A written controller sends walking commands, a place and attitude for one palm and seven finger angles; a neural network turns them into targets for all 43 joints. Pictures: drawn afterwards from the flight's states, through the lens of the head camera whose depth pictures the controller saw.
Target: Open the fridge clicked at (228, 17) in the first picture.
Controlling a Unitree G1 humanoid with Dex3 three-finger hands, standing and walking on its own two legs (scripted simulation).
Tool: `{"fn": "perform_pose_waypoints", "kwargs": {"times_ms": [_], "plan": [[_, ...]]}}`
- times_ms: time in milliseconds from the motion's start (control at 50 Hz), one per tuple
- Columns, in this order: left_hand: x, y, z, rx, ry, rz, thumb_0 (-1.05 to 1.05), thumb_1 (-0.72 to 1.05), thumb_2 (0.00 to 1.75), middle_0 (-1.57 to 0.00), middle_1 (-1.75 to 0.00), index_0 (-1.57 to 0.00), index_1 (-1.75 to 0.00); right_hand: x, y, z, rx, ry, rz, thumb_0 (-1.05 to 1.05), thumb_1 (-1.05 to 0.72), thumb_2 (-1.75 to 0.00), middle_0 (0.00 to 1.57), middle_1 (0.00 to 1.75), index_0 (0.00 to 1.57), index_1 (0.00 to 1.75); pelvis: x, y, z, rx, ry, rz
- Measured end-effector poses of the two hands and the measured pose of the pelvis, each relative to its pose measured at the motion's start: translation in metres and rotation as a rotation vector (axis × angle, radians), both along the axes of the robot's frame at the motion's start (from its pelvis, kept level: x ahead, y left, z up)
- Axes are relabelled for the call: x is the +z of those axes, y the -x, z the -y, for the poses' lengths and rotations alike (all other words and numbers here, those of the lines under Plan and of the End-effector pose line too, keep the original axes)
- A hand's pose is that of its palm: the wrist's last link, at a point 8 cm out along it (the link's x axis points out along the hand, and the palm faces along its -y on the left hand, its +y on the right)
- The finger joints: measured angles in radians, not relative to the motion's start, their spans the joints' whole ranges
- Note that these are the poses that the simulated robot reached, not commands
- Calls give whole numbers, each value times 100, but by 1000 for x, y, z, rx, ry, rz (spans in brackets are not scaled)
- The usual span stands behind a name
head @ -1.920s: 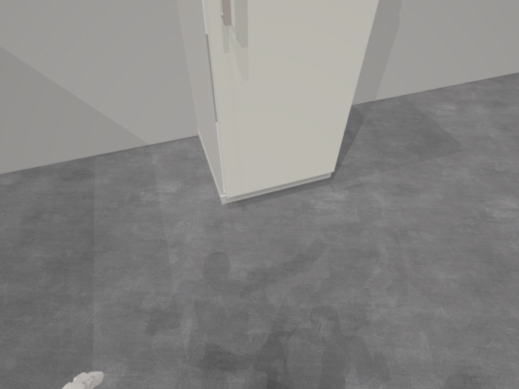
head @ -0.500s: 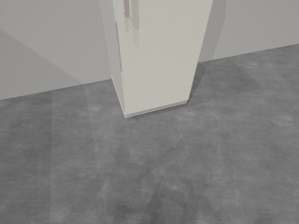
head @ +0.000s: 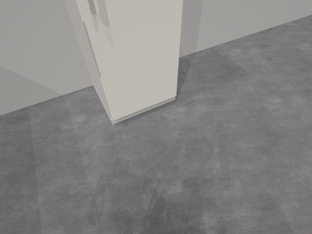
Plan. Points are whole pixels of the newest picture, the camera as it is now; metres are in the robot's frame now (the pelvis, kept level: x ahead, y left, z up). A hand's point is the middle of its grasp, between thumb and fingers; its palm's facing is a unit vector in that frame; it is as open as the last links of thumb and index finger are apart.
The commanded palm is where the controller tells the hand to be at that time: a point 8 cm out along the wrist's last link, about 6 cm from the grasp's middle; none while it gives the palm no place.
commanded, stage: walk to a spot facing it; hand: left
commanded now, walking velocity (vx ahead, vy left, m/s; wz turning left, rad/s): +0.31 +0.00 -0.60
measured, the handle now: out of the picture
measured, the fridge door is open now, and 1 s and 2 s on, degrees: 0 0 0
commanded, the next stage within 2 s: turn to face it in 1.20 s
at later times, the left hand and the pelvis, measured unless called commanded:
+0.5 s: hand out of the picture +0.13 +0.25 -0.17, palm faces -0.12 -0.97 -0.20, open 7.4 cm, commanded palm none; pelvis +0.12 +0.04 +0.01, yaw -15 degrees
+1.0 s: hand (172, 129) +0.54 -0.01 -0.15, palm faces -0.61 -0.76 -0.21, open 7.4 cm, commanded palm none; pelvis +0.29 -0.06 -0.01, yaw -34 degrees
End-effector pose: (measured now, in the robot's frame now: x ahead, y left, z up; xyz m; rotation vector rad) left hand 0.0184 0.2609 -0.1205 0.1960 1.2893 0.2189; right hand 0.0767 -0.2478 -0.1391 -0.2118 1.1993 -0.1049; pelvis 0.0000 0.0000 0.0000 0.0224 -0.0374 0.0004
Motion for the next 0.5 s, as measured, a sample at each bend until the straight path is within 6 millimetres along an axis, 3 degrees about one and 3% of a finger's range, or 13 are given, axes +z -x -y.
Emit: {"fn": "perform_pose_waypoints", "kwargs": {"times_ms": [60,140,260,400,460,500], "plan": [[1,7,17,15,15,9,1,91,90,-20,-30,-20,-30,-1,10,5,-17,-10,-47,1,-90,-90,21,30,20,30,3,-5,5,-11,13,-3],[10,18,34,6,51,-59,0,91,90,-20,-30,-20,-30,15,5,9,-58,-18,-28,1,-91,-90,21,30,20,30,17,-17,6,-51,9,-20],[17,10,33,-31,76,-138,1,91,90,-21,-30,-20,-30,32,-16,8,-127,-7,30,1,-91,-90,20,30,20,30,27,-41,0,-114,2,-48],[9,-41,0,-66,66,-146,1,91,90,-21,-30,-20,-30,41,-70,-13,-154,16,92,1,-91,-90,20,30,19,30,24,-84,-23,-181,14,-61],[-5,-78,-21,-96,64,-144,1,91,90,-20,-30,-20,-30,39,-98,-25,-173,41,161,1,-91,-90,20,30,20,30,12,-110,-38,-225,31,-65],[-14,-110,-33,-137,59,-143,1,91,90,-20,-30,-20,-30,38,-105,-32,-206,54,190,1,-91,-90,20,30,20,30,6,-122,-44,-260,24,-56]]}}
